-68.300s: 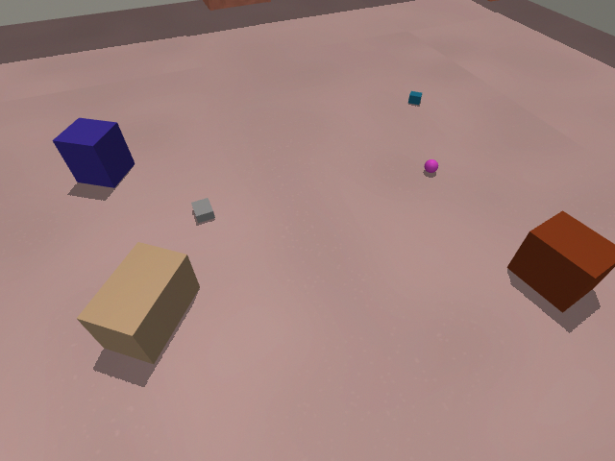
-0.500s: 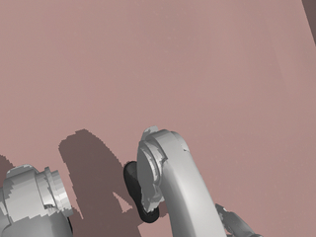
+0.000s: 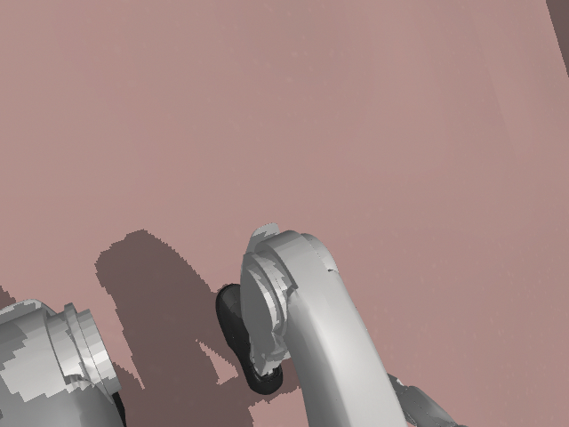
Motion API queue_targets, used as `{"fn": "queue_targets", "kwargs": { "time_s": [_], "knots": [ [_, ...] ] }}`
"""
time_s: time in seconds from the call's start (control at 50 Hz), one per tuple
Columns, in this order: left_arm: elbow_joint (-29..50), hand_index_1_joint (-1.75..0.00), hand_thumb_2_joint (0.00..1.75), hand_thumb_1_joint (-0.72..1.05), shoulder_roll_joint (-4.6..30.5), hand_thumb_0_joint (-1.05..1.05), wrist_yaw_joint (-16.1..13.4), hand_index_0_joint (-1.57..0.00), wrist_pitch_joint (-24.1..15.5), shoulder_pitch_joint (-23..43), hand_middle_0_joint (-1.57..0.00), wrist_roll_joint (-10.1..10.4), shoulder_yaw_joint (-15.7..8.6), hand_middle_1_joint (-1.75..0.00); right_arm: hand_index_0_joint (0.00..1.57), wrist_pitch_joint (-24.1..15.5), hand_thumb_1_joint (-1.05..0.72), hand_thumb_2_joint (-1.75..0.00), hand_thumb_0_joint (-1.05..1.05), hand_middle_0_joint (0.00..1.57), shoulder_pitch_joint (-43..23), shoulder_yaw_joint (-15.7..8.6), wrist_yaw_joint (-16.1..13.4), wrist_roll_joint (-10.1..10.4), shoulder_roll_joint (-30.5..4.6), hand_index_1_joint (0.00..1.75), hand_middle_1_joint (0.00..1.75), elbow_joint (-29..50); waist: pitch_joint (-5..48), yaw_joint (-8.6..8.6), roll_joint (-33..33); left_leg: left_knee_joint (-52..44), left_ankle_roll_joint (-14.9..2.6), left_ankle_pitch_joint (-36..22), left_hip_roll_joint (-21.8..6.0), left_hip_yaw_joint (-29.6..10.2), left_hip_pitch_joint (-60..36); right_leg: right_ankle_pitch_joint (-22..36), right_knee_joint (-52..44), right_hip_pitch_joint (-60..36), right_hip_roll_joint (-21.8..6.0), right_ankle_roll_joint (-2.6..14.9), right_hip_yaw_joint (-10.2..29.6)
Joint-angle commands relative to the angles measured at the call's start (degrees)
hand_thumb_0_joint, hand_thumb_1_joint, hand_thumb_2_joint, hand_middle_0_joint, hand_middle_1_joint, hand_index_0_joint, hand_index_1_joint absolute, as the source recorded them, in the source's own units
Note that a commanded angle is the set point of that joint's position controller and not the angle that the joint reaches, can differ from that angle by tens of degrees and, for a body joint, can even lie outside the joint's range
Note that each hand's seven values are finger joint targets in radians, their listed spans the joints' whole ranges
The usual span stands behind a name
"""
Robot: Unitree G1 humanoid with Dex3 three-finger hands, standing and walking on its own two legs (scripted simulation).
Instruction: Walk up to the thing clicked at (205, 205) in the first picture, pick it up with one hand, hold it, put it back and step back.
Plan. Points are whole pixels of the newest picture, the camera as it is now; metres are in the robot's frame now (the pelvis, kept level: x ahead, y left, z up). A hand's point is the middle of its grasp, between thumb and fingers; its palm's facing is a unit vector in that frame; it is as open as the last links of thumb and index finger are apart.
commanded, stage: open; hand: left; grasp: from above
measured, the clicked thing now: out of the picture +0.46 +0.36 -0.28
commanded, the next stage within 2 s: withdraw in 0.84 s
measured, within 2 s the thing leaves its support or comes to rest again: neither
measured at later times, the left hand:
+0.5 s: hand out of the picture +0.45 +0.36 -0.23, palm faces -0.44 -0.13 -0.89, open 12.8 cm
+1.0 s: hand out of the picture +0.45 +0.36 -0.23, palm faces -0.44 -0.13 -0.89, open 13.9 cm
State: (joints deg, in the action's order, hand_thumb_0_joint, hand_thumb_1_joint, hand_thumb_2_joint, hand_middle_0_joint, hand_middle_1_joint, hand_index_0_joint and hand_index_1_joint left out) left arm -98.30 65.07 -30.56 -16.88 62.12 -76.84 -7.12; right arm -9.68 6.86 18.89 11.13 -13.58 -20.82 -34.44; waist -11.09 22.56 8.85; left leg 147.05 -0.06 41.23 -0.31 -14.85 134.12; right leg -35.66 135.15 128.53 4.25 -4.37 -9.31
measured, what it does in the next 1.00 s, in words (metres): stands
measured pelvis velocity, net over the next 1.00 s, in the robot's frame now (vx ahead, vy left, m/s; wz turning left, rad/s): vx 0.00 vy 0.00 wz -0.01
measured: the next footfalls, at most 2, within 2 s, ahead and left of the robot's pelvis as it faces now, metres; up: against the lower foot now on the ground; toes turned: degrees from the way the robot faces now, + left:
none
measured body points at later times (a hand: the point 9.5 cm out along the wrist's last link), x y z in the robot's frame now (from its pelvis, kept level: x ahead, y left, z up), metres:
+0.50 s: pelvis +0.00 +0.00 +0.00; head +0.28 +0.14 +0.33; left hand +0.47 +0.36 -0.18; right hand +0.07 -0.26 -0.04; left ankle +0.06 +0.12 -0.27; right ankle +0.13 -0.12 -0.27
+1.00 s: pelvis +0.00 +0.00 +0.01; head +0.28 +0.14 +0.33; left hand +0.47 +0.36 -0.18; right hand +0.06 -0.25 -0.04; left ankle +0.06 +0.12 -0.27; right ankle +0.13 -0.12 -0.27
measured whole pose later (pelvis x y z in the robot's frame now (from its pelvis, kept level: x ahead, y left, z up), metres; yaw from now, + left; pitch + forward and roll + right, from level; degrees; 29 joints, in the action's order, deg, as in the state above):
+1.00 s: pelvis +0.00 +0.00 +0.01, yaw -1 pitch +27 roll -16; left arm -97.1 65.4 -30.9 -17.1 62.3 -76.3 -6.0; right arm -9.3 6.2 19.6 10.7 -13.7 -20.9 -34.0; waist -10.9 22.7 9.0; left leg 146.3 -0.3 41.3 -0.4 -15.2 133.8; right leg -35.6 133.9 127.7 4.2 -4.3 -9.8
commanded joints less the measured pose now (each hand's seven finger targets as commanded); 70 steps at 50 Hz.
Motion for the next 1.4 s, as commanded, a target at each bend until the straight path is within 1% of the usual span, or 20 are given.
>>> {"fn": "queue_targets", "kwargs": {
  "time_s": [0.0, 0.24, 0.28, 0.36, 0.44, 0.48, 0.5, 0.52, 0.54, 0.58, 0.78, 0.8, 0.82, 0.94, 1.0, 1.1, 1.18, 1.24, 1.28, 1.38],
  "knots": [
    [7.88, -0.61, 0.60, -0.02, 14.76, 0.00, -3.07, -0.49, -0.20, 14.06, -0.48, 1.60, -0.98, -0.62, 0.20, 0.06, -0.89, -0.90, 0.00, 0.20, 10.13, -5.77, -1.23, 0.21, -19.18, 0.30, 0.30, -1.00, 37.28, 2.76, -31.86, -15.94, -0.34, -13.03, -2.16, 4.99, -28.12, 12.58, -10.69, -20.84, 1.33, 5.23, -6.91],
    [7.32, -0.78, 0.75, -0.22, 14.55, 0.00, -4.19, -0.32, 0.41, 14.54, -0.30, 1.16, -0.53, -0.79, 0.20, -0.57, -0.89, -0.90, 0.00, 0.20, 8.87, -6.02, -0.86, 0.52, -19.40, 0.30, 0.30, -1.72, 36.52, 2.81, -33.33, -16.26, 0.09, -13.81, -2.38, 4.46, -29.18, 13.36, -10.21, -19.30, 1.14, 5.25, -7.09],
    [8.49, -0.80, 0.77, -0.26, 12.63, 0.00, -4.09, -0.28, 0.52, 15.53, -0.27, 1.49, 1.04, -0.82, 0.20, -0.75, -0.89, -0.90, 0.00, 0.20, 9.08, -5.87, -0.62, 0.39, -18.82, 0.30, 0.30, -1.84, 37.54, 2.80, -35.06, -16.74, 0.25, -15.12, -2.43, 4.60, -30.06, 14.45, -10.25, -20.31, 1.27, 5.23, -6.88],
    [6.73, -0.86, 0.83, -0.32, 13.98, 0.00, -3.86, -0.23, 1.23, 14.52, -0.22, 1.71, -0.30, -0.87, 0.20, -0.69, -0.89, -0.90, 0.00, 0.20, 9.40, -6.00, -0.51, 0.47, -19.21, 0.30, 0.30, -1.77, 36.61, 2.95, -34.08, -16.99, 0.21, -13.87, -2.37, 4.46, -29.14, 13.19, -10.13, -19.58, 1.09, 5.33, -6.99],
    [7.78, -0.92, 0.87, -0.38, 12.06, 0.00, -2.92, -0.17, 1.34, 15.40, -0.16, 2.15, 1.77, -0.94, 0.20, -0.72, -0.89, -0.90, 0.00, 0.20, 8.45, -5.96, -0.68, 0.85, -18.92, 0.30, 0.30, -1.27, 35.80, 2.92, -33.43, -16.91, -0.10, -12.24, -2.23, 4.82, -27.87, 12.26, -10.70, -19.03, 1.21, 5.31, -6.82],
    [6.33, -0.94, 0.89, -0.41, 13.95, 0.00, -2.83, -0.15, 1.59, 13.56, -0.14, 2.39, 0.25, -0.95, 0.20, -0.54, -0.89, -0.90, 0.00, 0.20, 8.94, -5.85, -0.79, 0.58, -19.39, 0.30, 0.30, -1.32, 37.13, 2.72, -32.57, -17.30, 0.00, -13.40, -2.38, 4.41, -28.88, 13.12, -10.82, -20.57, 1.19, 5.18, -7.02],
    [7.85, -0.95, 0.90, -0.43, 12.02, 0.00, -2.49, -0.14, 1.25, 14.91, -0.13, 2.31, 2.40, -0.95, 0.20, -0.47, -0.89, -0.90, 0.00, 0.20, 8.75, -5.64, -0.72, 0.89, -18.82, 0.30, 0.30, -1.25, 36.50, 2.60, -33.86, -17.13, -0.03, -13.25, -2.20, 4.80, -28.34, 12.88, -10.69, -19.99, 1.29, 5.38, -6.68],
    [5.84, -0.96, 0.91, -0.43, 13.96, 0.00, -2.47, -0.13, 1.48, 13.02, -0.12, 2.52, -0.22, -0.97, 0.20, -0.43, -0.89, -0.90, 0.00, 0.20, 9.73, -5.67, -0.73, 0.81, -18.97, 0.30, 0.30, -1.39, 36.99, 3.05, -31.85, -16.84, -0.11, -14.33, -2.30, 4.37, -29.05, 13.83, -10.84, -20.51, 1.05, 5.09, -6.96],
    [5.86, -0.97, 0.92, -0.44, 14.02, 0.00, -2.43, -0.12, 1.45, 12.54, -0.11, 2.37, 0.11, -0.98, 0.20, -0.24, -0.89, -0.90, 0.00, 0.20, 9.09, -5.45, -0.87, 0.85, -19.05, 0.30, 0.30, -1.19, 36.71, 2.51, -31.68, -16.80, -0.10, -13.69, -2.29, 4.54, -28.43, 12.99, -10.83, -20.47, 1.15, 5.24, -6.86],
    [6.33, -0.99, 0.94, -0.47, 13.08, 0.00, -2.09, -0.10, 1.14, 13.34, -0.09, 2.58, 0.49, -1.00, 0.20, -0.19, -0.89, -0.90, 0.00, 0.20, 9.70, -5.53, -0.74, 0.78, -18.88, 0.30, 0.30, -1.08, 36.62, 3.26, -31.82, -16.92, -0.20, -13.87, -2.29, 4.52, -28.39, 13.37, -10.85, -21.28, 1.14, 5.22, -6.59],
    [8.90, -1.02, 0.98, -0.50, 15.02, 0.00, -1.82, -0.07, -0.03, 13.66, -0.06, 2.35, -0.51, -1.03, 0.20, 0.47, -0.89, -0.90, 0.00, 0.20, 9.63, -5.31, -1.21, 0.47, -19.31, 0.30, 0.30, -0.56, 36.71, 2.92, -33.07, -16.44, -0.12, -13.96, -2.26, 5.01, -28.56, 12.86, -11.52, -21.50, 1.23, 5.36, -6.70],
    [10.13, -1.01, 0.96, -0.49, 13.74, 0.00, -1.73, -0.07, -0.22, 15.04, -0.06, 2.36, 0.85, -1.02, 0.20, 0.32, -0.88, -0.90, 0.00, 0.20, 9.37, -5.36, -1.20, 0.52, -19.19, 0.30, 0.30, -0.32, 36.82, 2.84, -33.66, -16.71, 0.13, -13.83, -2.32, 4.73, -29.52, 12.62, -11.18, -20.38, 1.14, 5.56, -6.62],
    [7.36, -1.02, 0.97, -0.50, 15.71, 0.00, -2.14, -0.07, -0.17, 13.25, -0.06, 2.44, -0.50, -1.02, 0.20, 0.45, -0.89, -0.90, 0.00, 0.20, 9.14, -5.04, -1.37, 0.47, -19.07, 0.30, 0.30, -0.64, 36.78, 2.67, -33.34, -17.24, 0.06, -12.73, -2.52, 4.68, -28.82, 11.91, -11.48, -21.75, 1.36, 5.51, -6.63],
    [7.02, -1.01, 0.97, -0.50, 14.37, 0.00, -2.82, -0.08, 0.16, 13.02, -0.07, 1.41, 0.61, -1.03, 0.20, 0.51, -0.90, -0.90, 0.00, 0.20, 9.51, -5.05, -1.50, 0.13, -18.93, 0.30, 0.30, -0.63, 35.94, 3.01, -33.01, -17.38, -0.04, -12.45, -2.42, 4.64, -28.44, 12.16, -11.18, -20.56, 1.40, 5.28, -6.94],
    [15.31, -1.00, 0.98, -0.50, 17.26, 0.00, -3.44, -0.08, 0.17, 18.56, -0.07, 1.78, -0.96, -1.01, 0.20, 0.37, -0.90, -0.90, 0.00, 0.20, 9.79, -5.23, -1.48, 0.34, -19.16, 0.30, 0.30, -0.75, 40.57, 1.72, -37.11, -17.74, 0.35, -14.84, -2.43, 4.49, -31.93, 14.01, -10.75, -20.78, 0.99, 5.37, -6.96],
    [18.07, -0.99, 0.98, -0.51, 15.12, 0.00, -3.65, -0.08, 3.39, 17.32, -0.07, 1.96, -2.53, -1.00, 0.20, -0.11, -0.90, -0.90, 0.00, 0.20, 10.23, -7.67, -0.56, 0.95, -18.60, 0.30, 0.30, -1.09, 44.66, -0.30, -42.48, -19.36, 1.41, -18.71, -2.43, 4.53, -36.93, 15.75, -9.50, -17.95, 0.63, 5.83, -6.69],
    [24.83, -0.99, 0.99, -0.52, 13.04, 0.00, -0.68, -0.07, 7.73, 15.47, -0.07, 4.10, -3.48, -0.99, 0.20, 0.51, -0.90, -0.90, 0.00, 0.20, 10.49, -10.45, 0.56, 2.38, -16.95, 0.30, 0.30, -0.83, 49.47, -3.72, -46.09, -21.05, 1.20, -18.78, -1.63, 6.40, -36.97, 15.41, -10.51, -17.46, 0.28, 6.44, -5.18],
    [28.00, -0.99, 0.99, -0.51, 10.26, 0.00, 4.71, -0.07, 10.61, 11.47, -0.07, 6.13, -2.66, -0.99, 0.20, 2.28, -0.90, -0.90, 0.00, 0.20, 11.06, -12.61, 1.02, 3.80, -15.89, 0.30, 0.30, -1.05, 51.25, -6.18, -44.51, -22.09, 0.56, -18.44, -1.06, 8.01, -34.93, 14.61, -11.92, -17.47, 0.15, 6.64, -3.62],
    [27.66, -0.99, 1.00, -0.52, 4.79, 0.00, 9.60, -0.07, 11.94, 9.70, -0.07, 7.98, -0.02, -0.99, 0.20, 3.68, -0.90, -0.90, 0.00, 0.20, 12.07, -13.86, 1.21, 4.89, -15.00, 0.30, 0.30, -1.25, 49.60, -5.27, -38.59, -22.87, -0.21, -16.59, -0.75, 8.45, -31.89, 13.36, -13.65, -18.02, 0.14, 6.59, -2.83],
    [31.09, -1.01, 1.00, -0.51, -3.36, 0.00, 22.29, -0.07, 12.19, 8.51, -0.08, 13.01, 5.32, -1.00, 0.20, 7.92, -0.90, -0.90, 0.00, 0.20, 14.88, -16.15, -1.14, 6.91, -14.57, 0.30, 0.30, -0.41, 42.33, -2.66, -24.57, -25.99, -1.69, -10.73, 0.21, 8.86, -25.37, 9.05, -19.81, -23.35, -0.43, 6.52, -1.61]
  ]
}}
